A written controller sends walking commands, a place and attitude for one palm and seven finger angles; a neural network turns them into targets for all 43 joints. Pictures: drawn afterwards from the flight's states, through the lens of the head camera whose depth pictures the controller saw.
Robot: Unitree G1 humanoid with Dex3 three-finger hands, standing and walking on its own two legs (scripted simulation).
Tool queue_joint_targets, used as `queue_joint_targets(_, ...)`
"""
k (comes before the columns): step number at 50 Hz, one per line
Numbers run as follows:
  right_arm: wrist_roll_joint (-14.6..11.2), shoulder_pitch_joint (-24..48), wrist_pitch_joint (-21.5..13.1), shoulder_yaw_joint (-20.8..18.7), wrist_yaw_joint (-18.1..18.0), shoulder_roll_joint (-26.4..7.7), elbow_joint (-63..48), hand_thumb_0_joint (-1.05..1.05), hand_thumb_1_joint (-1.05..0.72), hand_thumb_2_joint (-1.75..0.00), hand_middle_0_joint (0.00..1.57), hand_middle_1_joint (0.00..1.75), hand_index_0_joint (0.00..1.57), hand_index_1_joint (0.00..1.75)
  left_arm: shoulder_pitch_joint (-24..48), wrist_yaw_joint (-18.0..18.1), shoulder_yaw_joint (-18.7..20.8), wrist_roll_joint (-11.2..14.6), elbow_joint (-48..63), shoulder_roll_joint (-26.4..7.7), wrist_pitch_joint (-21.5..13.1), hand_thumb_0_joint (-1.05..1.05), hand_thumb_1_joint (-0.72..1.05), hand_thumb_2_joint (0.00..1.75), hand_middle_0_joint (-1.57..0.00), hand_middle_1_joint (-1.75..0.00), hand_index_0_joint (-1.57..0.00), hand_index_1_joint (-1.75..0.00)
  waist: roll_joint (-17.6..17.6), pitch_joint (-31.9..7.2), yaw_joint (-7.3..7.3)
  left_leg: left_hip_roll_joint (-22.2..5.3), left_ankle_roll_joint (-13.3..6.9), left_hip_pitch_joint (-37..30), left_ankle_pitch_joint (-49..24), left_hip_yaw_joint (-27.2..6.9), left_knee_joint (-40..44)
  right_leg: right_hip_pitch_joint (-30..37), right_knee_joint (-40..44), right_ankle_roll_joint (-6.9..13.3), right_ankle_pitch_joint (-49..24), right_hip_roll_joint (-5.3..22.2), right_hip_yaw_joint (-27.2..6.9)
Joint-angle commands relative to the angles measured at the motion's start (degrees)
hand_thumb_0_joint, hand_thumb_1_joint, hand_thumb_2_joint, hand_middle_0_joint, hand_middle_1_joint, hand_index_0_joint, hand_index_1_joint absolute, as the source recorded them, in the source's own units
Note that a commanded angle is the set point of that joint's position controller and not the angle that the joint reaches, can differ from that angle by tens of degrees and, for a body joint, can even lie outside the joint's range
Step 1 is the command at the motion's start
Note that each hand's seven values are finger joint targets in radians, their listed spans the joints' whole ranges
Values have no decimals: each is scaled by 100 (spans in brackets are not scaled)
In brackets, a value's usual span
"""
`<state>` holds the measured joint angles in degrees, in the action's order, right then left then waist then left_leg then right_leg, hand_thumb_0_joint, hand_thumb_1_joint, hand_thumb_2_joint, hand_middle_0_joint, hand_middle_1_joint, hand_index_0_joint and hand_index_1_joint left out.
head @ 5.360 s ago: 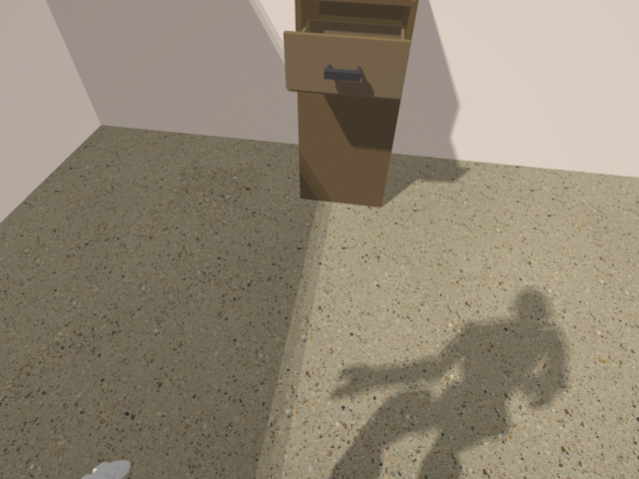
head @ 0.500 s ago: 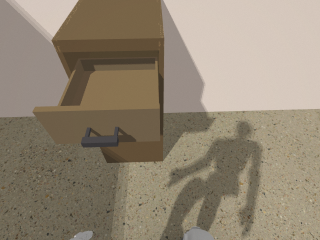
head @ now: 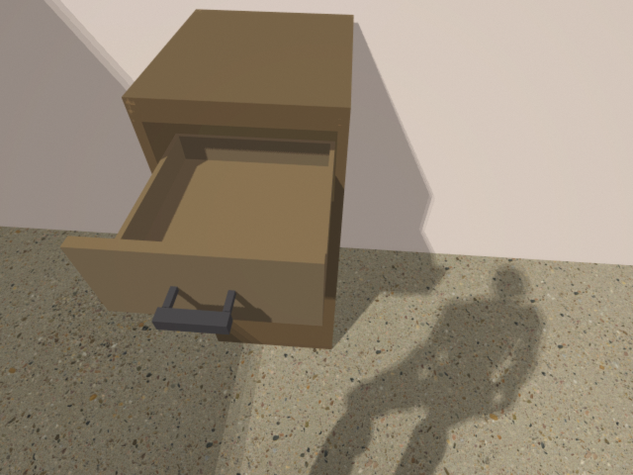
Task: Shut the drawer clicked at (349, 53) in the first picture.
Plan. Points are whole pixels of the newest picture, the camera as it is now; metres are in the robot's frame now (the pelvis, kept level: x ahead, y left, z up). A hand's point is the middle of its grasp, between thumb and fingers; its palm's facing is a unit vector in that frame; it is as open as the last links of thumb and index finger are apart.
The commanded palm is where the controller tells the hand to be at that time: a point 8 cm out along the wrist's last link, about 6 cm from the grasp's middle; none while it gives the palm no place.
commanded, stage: come to a stop and stand still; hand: left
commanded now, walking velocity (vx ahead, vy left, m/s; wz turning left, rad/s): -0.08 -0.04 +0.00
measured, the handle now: (197, 307) +0.32 +0.20 +0.01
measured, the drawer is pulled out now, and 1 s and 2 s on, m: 0.30 0.30 0.30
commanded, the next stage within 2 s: look again from close up in 0.66 s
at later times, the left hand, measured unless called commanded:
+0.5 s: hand out of the picture -0.06 +0.17 -0.17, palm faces +0.02 -0.98 -0.20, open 7.4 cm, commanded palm none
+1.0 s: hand out of the picture +0.00 +0.20 -0.17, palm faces +0.00 -0.98 -0.21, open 7.4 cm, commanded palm none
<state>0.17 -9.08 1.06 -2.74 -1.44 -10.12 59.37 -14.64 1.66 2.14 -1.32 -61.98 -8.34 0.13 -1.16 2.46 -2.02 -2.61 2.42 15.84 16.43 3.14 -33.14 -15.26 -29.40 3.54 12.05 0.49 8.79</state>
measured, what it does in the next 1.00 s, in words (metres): steps on the spot: left foot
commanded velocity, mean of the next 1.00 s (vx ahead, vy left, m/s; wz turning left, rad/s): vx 0.00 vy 0.00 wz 0.00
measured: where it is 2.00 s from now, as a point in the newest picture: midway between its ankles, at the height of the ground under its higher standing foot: outside the picture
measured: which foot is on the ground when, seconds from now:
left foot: up 0.00-0.00, down 0.02-1.00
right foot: down 0.00-1.00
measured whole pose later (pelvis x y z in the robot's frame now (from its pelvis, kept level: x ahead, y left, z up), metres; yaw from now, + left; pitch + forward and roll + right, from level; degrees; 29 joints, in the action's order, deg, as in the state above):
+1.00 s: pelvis -0.02 +0.03 +0.00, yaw -1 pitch -2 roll -1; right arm 1.1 -22.3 -0.2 0.0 -0.5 -6.5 61.9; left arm -17.7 2.3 0.5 -1.2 -61.2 -7.8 0.0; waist -2.1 -0.6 2.2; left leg -0.5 -2.2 18.2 13.7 3.4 -33.7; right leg -13.7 -32.9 0.6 17.4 1.7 4.0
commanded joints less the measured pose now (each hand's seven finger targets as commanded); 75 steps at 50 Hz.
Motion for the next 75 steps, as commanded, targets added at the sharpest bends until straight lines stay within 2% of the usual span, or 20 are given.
queue_joint_targets(1,63,-728,-60,-61,-36,-516,-50,0,-90,-90,20,30,20,30,-196,77,137,56,289,-667,12,0,90,90,-20,-30,-20,-30,-210,-320,173,-877,-411,-953,-2263,-743,1037,-317,245,-133,-902,736,-790)
queue_joint_targets(3,75,-284,-68,-57,-58,-676,-181,0,-90,-90,20,30,20,30,-320,85,74,43,252,-490,81,0,90,90,-20,-30,-20,-30,-1030,-216,16,-1335,-861,-173,-2297,-1060,1673,179,-342,-389,622,385,-414)
queue_joint_targets(6,76,81,-59,-12,-78,-623,-283,0,-90,-90,20,30,20,30,-453,49,44,8,138,-487,170,0,90,90,-20,-30,-20,-30,-1017,139,-44,-1249,-1017,416,-892,-995,2118,207,-1089,-380,1141,362,-641)
queue_joint_targets(12,23,62,-65,-49,-22,-626,-194,0,-90,-90,20,30,20,30,-855,45,-43,-32,-57,-419,87,0,90,90,-20,-30,-20,-30,-154,15,-70,-816,-775,210,294,-851,1825,410,287,-435,215,394,-815)
queue_joint_targets(17,10,-459,-36,-10,26,-350,66,0,-90,-90,20,30,20,30,-294,42,-65,19,9,-701,-73,0,90,90,-20,-30,-20,-30,1070,-42,336,-263,-294,-914,-203,-300,1079,-620,1558,-199,1270,856,-1501)
queue_joint_targets(25,67,-852,-31,106,36,-226,395,0,-90,-90,20,30,20,30,-486,51,-40,44,-83,-647,-17,0,90,90,-20,-30,-20,-30,177,534,253,-260,-261,-424,192,-351,1378,-767,1668,-225,1915,699,-1385)
queue_joint_targets(37,79,-1494,-116,125,-29,-71,592,0,-90,-90,20,30,20,30,-685,46,-19,67,-132,-448,-23,0,90,90,-20,-30,-20,-30,62,336,175,-327,-303,12,368,-556,1625,-169,1305,-189,1284,551,-1143)
queue_joint_targets(38,127,-630,-207,172,56,-276,171,0,-90,-90,20,30,20,30,-1016,249,-170,-28,-171,-478,-171,0,90,90,-20,-30,-20,-30,-85,731,-119,-215,-82,520,0,-90,183,-230,1309,-131,184,855,-1438)
queue_joint_targets(39,93,-1188,-122,180,110,56,45,0,-90,-90,20,30,20,30,-596,182,-99,-1,145,-892,-235,0,90,90,-20,-30,-20,-30,186,11,380,-27,-144,164,343,-170,-255,-477,1674,151,1747,1333,-1949)
queue_joint_targets(40,128,-1479,-92,143,122,38,164,0,-90,-90,20,30,20,30,-280,150,-40,5,311,-890,-231,0,90,90,-20,-30,-20,-30,94,-17,505,-24,-217,-30,282,-108,-432,-811,1641,264,2201,1314,-1790)
queue_joint_targets(43,91,-1838,-160,207,133,82,138,0,-90,-90,20,30,20,30,-220,144,-22,46,421,-775,-271,0,90,90,-20,-30,-20,-30,240,-404,546,-8,-230,-380,-204,-151,155,-485,989,228,1262,927,-1267)
queue_joint_targets(49,104,-1313,-203,175,44,-318,-63,0,-90,-90,20,30,20,30,-773,96,-108,15,308,-285,-73,0,90,90,-20,-30,-20,-30,-500,737,120,-546,-596,1286,1515,-1323,1869,68,93,-119,1070,174,-671)
queue_joint_targets(56,79,-1196,-247,200,53,-362,16,0,-90,-90,20,30,20,30,-802,68,-151,27,344,-362,-143,0,90,90,-20,-30,-20,-30,302,389,171,-341,-542,470,657,-959,1630,38,503,-136,551,426,-944)
queue_joint_targets(65,47,-997,-329,212,40,-410,124,0,-90,-90,20,30,20,30,-802,65,-153,36,242,-501,-199,0,90,90,-20,-30,-20,-30,75,-149,210,-288,-510,-379,-853,-597,1248,257,645,-205,-232,573,-1029)
queue_joint_targets(69,-21,-585,-291,200,48,-678,-212,0,-90,-90,20,30,20,30,-933,269,-194,-27,-8,-673,-173,0,90,90,-20,-30,-20,-30,383,236,125,-465,-353,-32,-1104,-496,485,84,832,-238,-233,626,-1090)
queue_joint_targets(70,-273,-719,-1109,45,-182,-1488,-2338,0,-90,-90,20,30,20,30,3118,310,274,1097,9162,-1702,-1366,0,90,90,-22,-32,-22,-32,-910,-2562,935,189,-337,-1813,-1136,-365,914,186,135,-174,-621,9,-443)
queue_joint_targets(71,-270,-206,-1700,291,-353,-949,-1896,0,-90,-90,20,30,20,30,763,622,289,695,7802,-1375,-1035,0,90,90,-24,-34,-24,-34,-1547,-2394,262,-82,-258,-1826,-1174,-488,1162,-45,-354,-76,233,-25,-437)
queue_joint_targets(72,-257,-248,-1894,167,-363,-987,-1577,0,-90,-90,20,30,20,30,381,941,13,757,7226,-1022,-715,0,90,90,-26,-37,-26,-37,-1248,-1864,409,-89,-96,-1159,-705,-591,1309,-246,-459,-132,677,-21,-394)
queue_joint_targets(73,-338,-404,-1886,155,-258,-764,-1451,0,-90,-90,20,30,20,30,-1427,908,-588,737,5925,121,-140,0,90,90,-28,-39,-28,-39,-769,-983,388,-104,-213,-665,-302,-695,1336,-620,-395,-155,710,13,-366)
queue_joint_targets(75,-328,-199,-2024,80,-297,-1035,-2054,0,-90,-90,20,30,20,30,-911,739,-542,966,7460,-63,-461,0,90,90,-32,-43,-32,-43,-654,-566,417,27,-286,-153,-15,-655,901,-468,-4,-178,400,56,-340)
